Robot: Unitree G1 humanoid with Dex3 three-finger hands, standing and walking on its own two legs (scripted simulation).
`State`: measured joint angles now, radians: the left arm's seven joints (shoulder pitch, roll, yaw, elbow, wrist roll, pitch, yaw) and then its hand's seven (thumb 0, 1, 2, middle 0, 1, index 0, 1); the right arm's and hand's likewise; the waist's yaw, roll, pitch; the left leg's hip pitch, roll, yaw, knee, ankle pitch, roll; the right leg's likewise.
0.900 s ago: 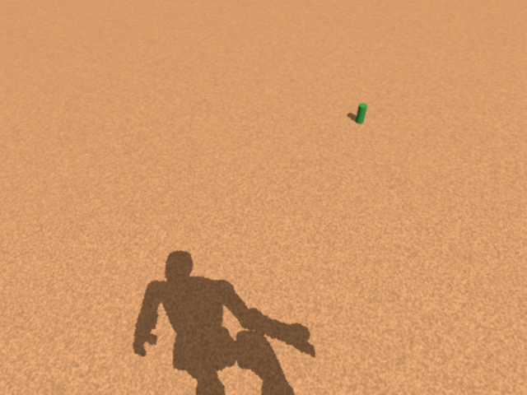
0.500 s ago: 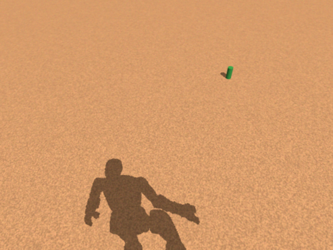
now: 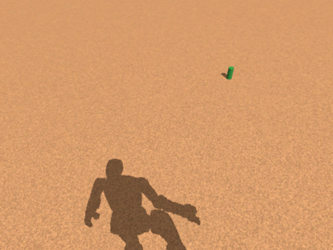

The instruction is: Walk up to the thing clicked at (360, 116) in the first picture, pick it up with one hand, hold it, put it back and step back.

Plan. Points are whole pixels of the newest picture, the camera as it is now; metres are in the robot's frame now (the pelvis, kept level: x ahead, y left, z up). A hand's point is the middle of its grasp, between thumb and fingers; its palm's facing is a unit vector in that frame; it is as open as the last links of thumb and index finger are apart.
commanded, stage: stand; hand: left
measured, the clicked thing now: (230, 73) +1.80 -0.58 -0.72
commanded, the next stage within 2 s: walk up in 0.22 s
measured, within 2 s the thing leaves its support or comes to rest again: neither
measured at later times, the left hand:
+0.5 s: hand (93, 246) +0.17 +0.23 -0.13, palm faces -0.16 -0.91 -0.38, open 7.4 cm
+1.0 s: hand (146, 180) +0.38 +0.11 -0.18, palm faces -0.29 -0.90 -0.32, open 7.4 cm
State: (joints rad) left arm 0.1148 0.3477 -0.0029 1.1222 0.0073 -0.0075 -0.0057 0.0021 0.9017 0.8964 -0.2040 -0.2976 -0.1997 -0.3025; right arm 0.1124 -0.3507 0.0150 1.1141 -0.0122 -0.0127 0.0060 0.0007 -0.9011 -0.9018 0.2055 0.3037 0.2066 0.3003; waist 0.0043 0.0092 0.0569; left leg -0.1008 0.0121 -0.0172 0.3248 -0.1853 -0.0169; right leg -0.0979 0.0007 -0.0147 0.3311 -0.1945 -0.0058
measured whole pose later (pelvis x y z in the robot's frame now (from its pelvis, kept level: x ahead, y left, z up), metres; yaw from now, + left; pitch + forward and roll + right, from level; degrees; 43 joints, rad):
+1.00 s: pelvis +0.29 -0.15 -0.03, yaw -18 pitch -1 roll -2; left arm 0.36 0.43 0.06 0.93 0.01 -0.06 -0.07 0.01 0.90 0.90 -0.21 -0.30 -0.20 -0.30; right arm 0.20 -0.42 -0.08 0.90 -0.04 -0.07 0.09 0.00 -0.90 -0.90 0.21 0.30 0.21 0.30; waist 0.05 -0.01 0.04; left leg -0.45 0.10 0.06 0.59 -0.12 0.00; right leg -0.01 0.02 0.01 0.52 -0.48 -0.01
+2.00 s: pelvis +0.78 -0.34 -0.02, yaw -26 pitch -2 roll -1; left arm 0.34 0.44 0.03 0.92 0.00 -0.05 -0.03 0.01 0.90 0.90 -0.20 -0.30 -0.20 -0.30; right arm 0.23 -0.40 -0.07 0.84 -0.02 -0.09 0.07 0.00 -0.90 -0.90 0.21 0.30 0.21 0.30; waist 0.01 -0.02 0.08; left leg -0.34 0.07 0.09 0.63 -0.25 0.01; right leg -0.30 0.00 0.03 1.09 -0.46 -0.04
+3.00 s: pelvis +1.13 -0.49 -0.01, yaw -23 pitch -3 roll -1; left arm 0.32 0.43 0.03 0.90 0.00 -0.04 -0.03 0.01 0.90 0.90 -0.20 -0.30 -0.20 -0.30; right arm 0.27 -0.39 -0.04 0.84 -0.01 -0.09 0.05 0.00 -0.90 -0.90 0.21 0.30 0.21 0.30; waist 0.00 -0.04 0.10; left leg -0.27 0.03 0.06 0.56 -0.24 0.03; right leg -0.39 -0.03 0.02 1.11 -0.41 -0.04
